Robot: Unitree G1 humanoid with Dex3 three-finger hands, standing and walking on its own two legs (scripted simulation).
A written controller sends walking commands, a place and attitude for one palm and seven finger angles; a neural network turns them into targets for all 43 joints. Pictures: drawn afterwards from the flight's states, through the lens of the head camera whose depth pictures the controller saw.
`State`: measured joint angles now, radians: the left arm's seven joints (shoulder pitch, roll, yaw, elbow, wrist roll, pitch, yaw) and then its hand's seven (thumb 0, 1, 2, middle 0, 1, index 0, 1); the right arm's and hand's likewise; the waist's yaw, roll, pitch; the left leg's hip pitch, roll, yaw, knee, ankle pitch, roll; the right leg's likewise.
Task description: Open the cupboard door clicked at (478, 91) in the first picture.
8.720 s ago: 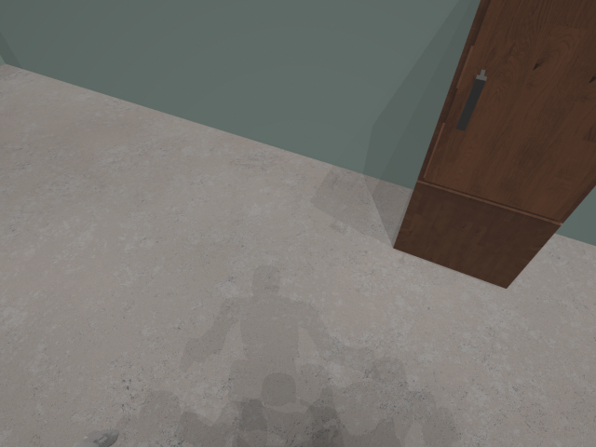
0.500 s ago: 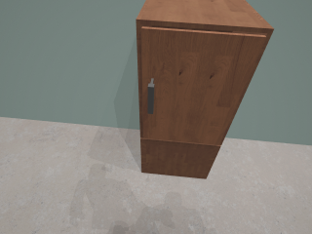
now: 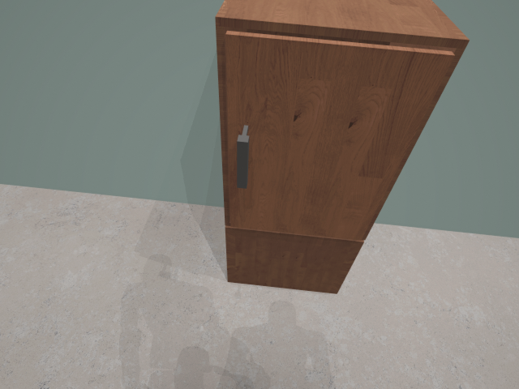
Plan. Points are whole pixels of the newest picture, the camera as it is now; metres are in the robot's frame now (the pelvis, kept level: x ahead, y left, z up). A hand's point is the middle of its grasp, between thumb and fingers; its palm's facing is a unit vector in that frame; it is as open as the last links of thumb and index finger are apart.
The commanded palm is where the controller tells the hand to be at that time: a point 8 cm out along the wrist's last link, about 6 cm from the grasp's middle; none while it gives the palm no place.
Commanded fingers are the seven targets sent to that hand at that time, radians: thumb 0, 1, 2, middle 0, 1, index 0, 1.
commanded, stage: shuffle to correct the standing spot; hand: left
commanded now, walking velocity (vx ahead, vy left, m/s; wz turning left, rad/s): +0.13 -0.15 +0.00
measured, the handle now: (243, 157) +0.62 +0.08 -0.02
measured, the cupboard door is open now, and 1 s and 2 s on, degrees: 0 0 0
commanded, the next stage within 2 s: come to a stop and stand still in 0.34 s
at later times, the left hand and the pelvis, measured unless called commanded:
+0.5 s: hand (190, 387) +0.16 +0.13 -0.16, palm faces -0.02 -0.97 -0.26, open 7.3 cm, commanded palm none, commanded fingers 0.00 0.90 0.90 -0.20 -0.30 -0.20 -0.30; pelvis +0.07 -0.08 -0.01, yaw -1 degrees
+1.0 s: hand out of the picture +0.11 +0.08 -0.17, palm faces +0.02 -0.98 -0.22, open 7.4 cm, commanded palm none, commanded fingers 0.00 0.90 0.90 -0.20 -0.30 -0.20 -0.30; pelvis +0.09 -0.10 +0.00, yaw -1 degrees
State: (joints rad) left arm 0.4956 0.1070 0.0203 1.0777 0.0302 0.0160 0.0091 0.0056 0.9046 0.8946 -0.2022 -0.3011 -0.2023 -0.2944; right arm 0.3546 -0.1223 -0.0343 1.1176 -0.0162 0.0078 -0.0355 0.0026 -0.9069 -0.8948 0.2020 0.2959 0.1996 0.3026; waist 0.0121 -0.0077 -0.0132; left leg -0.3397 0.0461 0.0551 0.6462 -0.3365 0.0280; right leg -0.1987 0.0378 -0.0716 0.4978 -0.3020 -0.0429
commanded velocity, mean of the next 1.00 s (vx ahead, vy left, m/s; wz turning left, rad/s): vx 0.00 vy -0.02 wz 0.00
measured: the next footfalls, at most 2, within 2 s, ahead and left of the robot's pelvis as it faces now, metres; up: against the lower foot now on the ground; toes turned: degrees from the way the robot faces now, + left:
right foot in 0.46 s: +0.11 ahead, -0.19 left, +0.00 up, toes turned +4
left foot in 0.68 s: +0.15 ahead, +0.00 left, +0.00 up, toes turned +3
